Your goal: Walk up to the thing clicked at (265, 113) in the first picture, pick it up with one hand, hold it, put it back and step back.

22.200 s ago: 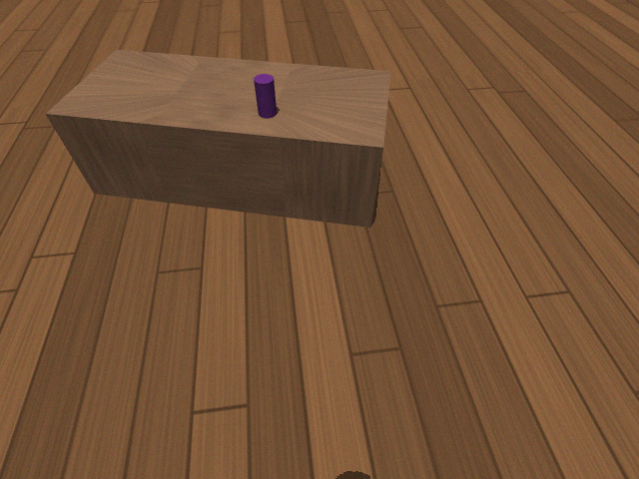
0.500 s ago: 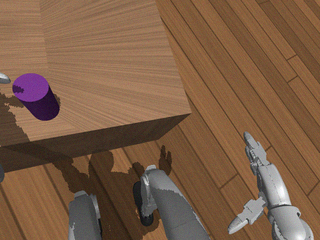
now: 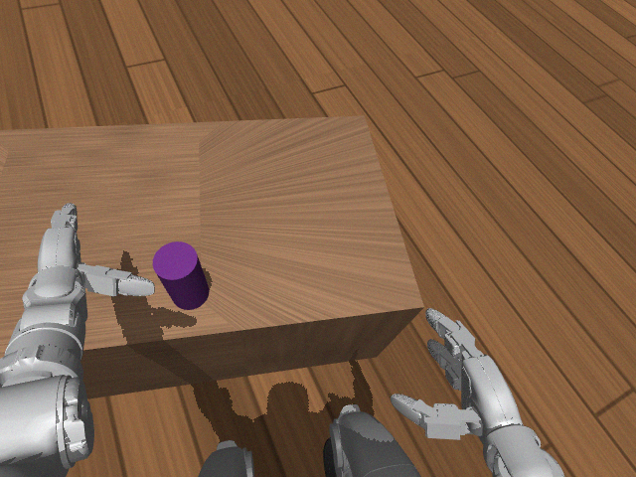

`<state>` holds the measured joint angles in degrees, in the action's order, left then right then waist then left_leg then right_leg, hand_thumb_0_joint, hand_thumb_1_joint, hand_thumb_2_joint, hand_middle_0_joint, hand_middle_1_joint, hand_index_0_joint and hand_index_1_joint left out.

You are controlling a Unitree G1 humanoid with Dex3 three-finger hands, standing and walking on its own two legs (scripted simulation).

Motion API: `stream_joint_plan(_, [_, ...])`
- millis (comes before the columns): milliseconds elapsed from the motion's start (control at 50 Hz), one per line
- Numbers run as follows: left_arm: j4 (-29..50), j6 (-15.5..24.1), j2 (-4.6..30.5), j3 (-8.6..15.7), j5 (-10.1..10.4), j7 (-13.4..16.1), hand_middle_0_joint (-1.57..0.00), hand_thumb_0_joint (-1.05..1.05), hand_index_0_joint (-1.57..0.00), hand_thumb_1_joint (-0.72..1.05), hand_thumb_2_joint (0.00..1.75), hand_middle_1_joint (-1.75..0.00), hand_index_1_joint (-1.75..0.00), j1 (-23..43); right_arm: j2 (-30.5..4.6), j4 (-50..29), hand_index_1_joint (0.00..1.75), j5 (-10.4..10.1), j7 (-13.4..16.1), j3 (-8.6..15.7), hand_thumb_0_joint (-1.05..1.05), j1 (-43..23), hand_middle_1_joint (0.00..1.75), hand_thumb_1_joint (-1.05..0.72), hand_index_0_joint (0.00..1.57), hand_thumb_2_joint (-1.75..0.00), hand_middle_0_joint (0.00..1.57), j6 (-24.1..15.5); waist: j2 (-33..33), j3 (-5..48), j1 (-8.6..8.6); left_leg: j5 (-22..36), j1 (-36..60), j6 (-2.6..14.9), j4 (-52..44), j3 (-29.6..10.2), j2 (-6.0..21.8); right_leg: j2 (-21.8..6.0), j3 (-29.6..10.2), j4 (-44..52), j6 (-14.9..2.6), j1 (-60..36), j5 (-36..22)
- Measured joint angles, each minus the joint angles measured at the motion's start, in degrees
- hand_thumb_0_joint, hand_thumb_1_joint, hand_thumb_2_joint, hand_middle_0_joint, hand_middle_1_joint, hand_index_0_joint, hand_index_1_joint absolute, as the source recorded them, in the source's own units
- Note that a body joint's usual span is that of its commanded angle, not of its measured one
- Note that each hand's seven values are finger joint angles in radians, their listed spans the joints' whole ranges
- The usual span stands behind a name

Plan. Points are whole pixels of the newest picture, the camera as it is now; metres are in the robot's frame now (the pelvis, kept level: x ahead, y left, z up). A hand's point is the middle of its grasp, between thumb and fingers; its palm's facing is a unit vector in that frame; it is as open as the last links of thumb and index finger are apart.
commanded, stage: home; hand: left
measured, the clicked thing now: (183, 277) +0.47 +0.16 -0.20
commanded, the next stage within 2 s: none
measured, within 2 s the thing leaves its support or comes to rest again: neither
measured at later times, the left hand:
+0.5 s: hand (131, 432) +0.21 +0.18 -0.02, palm faces +0.14 -0.96 -0.23, open 17.3 cm
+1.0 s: hand out of the picture +0.16 +0.17 -0.02, palm faces +0.15 -0.96 -0.25, open 17.3 cm
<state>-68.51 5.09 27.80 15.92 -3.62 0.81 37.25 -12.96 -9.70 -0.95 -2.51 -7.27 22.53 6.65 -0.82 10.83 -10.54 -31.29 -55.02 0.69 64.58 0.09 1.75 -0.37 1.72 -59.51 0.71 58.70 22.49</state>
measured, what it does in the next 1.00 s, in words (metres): stands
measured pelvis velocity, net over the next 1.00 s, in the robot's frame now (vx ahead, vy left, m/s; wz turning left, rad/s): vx -0.01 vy -0.02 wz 0.03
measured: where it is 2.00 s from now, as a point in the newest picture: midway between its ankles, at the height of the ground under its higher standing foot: outside the picture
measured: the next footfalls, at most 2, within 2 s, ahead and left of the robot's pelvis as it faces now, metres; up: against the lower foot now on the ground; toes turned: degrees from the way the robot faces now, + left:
none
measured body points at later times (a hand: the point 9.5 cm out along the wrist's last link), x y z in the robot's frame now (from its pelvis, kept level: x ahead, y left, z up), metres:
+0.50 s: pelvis +0.02 -0.01 +0.03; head +0.04 -0.01 +0.48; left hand +0.20 +0.23 -0.01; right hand +0.19 -0.23 +0.00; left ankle -0.01 +0.11 -0.65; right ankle +0.05 -0.13 -0.65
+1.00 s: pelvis -0.01 -0.02 +0.03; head +0.02 -0.02 +0.48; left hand +0.15 +0.22 +0.00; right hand +0.16 -0.24 -0.01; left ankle -0.01 +0.11 -0.65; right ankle +0.05 -0.13 -0.65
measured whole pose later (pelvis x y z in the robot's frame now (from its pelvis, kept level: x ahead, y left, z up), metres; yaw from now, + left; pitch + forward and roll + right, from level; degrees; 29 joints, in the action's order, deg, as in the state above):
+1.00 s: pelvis -0.01 -0.02 +0.03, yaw +2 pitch +7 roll +0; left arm -6.2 -2.7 12.1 -1.5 2.0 6.8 -24.8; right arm -11.9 5.9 -2.3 6.7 -1.1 25.9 3.6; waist 0.1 5.9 0.2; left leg -27.5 -33.9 -0.2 53.8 0.4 0.2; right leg -1.7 1.5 -53.0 -0.2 39.0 21.5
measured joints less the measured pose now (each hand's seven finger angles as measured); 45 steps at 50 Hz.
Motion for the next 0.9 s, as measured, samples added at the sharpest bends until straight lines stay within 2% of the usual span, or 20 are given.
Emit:
stream_joint_plan(80, [10.2, -4.4, -5.3, -2.4, 1.8, 0.2, -0.05, -0.01, -0.05, -0.56, 0.04, -0.05, -0.05, -10.2, 0.2, 5.1, 0.25, -1.5, 0.6, 2.7, 0.00, 0.5, 0.25, -0.48, 0.18, -0.68, 0.18, -0.6, 0.9, 0.2, 2.12, 0.3, 4.0, -0.31, -2.4, -0.5, -0.1, -0.1, 0.5, 2.0, -0.33, -4.1, 0.2])
stream_joint_plan(160, [24.3, -6.3, -8.9, -5.0, 3.6, 1.1, -0.05, -0.01, -0.05, -0.57, 0.03, -0.05, -0.05, -20.7, -0.5, 9.7, 0.27, -1.8, 2.2, 5.6, 0.00, 1.4, 0.27, -0.64, 0.19, -0.76, 0.19, 0.9, 1.7, -1.8, 4.34, 0.6, 7.9, -0.56, -4.3, -0.6, -0.1, -0.1, 0.6, 3.6, -0.45, -7.9, 0.2])
stream_joint_plan(220, [33.4, -6.3, -10.8, -7.1, 4.6, 2.5, -0.05, -0.01, -0.05, -0.58, 0.03, -0.05, -0.05, -28.1, -0.9, 9.8, 0.28, -1.6, 3.5, 5.8, 0.01, 2.7, 0.28, -0.73, 0.19, -0.80, 0.19, 1.2, 1.8, -3.6, 5.69, 1.1, 11.5, -0.61, -6.2, -0.4, -0.3, -0.2, 0.5, 5.0, -0.43, -11.3, 0.0])
stream_joint_plan(320, [42.0, -6.4, -13.2, -10.9, 5.3, 4.2, -0.05, -0.01, -0.05, -0.55, 0.05, -0.05, -0.05, -37.5, -0.2, 11.7, 0.29, -1.1, 5.3, 5.2, 0.01, 2.3, 0.29, -0.83, 0.20, -0.85, 0.20, 0.9, 1.3, -3.7, 7.90, 1.6, 15.6, -0.59, -8.6, -0.2, -0.6, -0.5, 0.3, 6.5, -0.44, -15.0, -0.1])
stream_joint_plan(420, [50.8, -7.5, -15.3, -14.4, 5.7, 4.7, -0.06, -0.01, -0.06, -0.52, 0.07, -0.06, -0.06, -48.6, 0.6, 13.4, 0.30, -1.4, 6.2, 5.4, 0.01, 2.3, 0.30, -0.87, 0.20, -0.88, 0.20, 0.8, 0.4, -2.2, 9.64, 1.7, 18.8, -0.50, -10.0, 0.1, -0.9, -0.8, 0.0, 7.1, -0.36, -17.8, 0.3])
stream_joint_plan(520, [57.9, -8.4, -15.9, -16.4, 6.1, 4.8, -0.06, -0.01, -0.06, -0.50, 0.08, -0.06, -0.06, -58.7, 0.9, 14.2, 0.30, -1.8, 6.9, 6.2, 0.01, 2.9, 0.30, -0.89, 0.20, -0.89, 0.21, 0.6, 0.4, -2.0, 10.85, 1.8, 21.1, -0.53, -10.7, 0.2, -1.3, -1.1, -0.1, 7.0, -0.39, -19.8, 0.6])
stream_joint_plan(640, [61.4, -8.8, -15.7, -17.1, 5.9, 5.0, -0.06, -0.01, -0.06, -0.51, 0.07, -0.06, -0.06, -63.3, 0.6, 14.0, 0.30, -1.7, 8.1, 6.7, 0.02, 2.8, 0.30, -0.90, 0.20, -0.89, 0.21, -0.7, 1.0, -3.9, 11.45, 2.6, 21.3, -0.70, -10.5, -0.2, -1.6, -1.5, 0.2, 6.5, -0.59, -20.1, 0.3])
stream_joint_plan(900, [62.8, -8.1, -15.4, -17.3, 5.6, 5.9, -0.06, -0.01, -0.06, -0.50, 0.08, -0.06, -0.06, -62.0, 1.2, 15.2, 0.30, -1.2, 9.2, 5.9, 0.02, 3.8, 0.31, -0.90, 0.21, -0.90, 0.21, -2.8, 0.8, -4.6, 10.70, 3.8, 21.0, -0.91, -10.7, -0.1, -1.6, -1.5, 0.1, 6.6, -0.87, -19.7, -0.9])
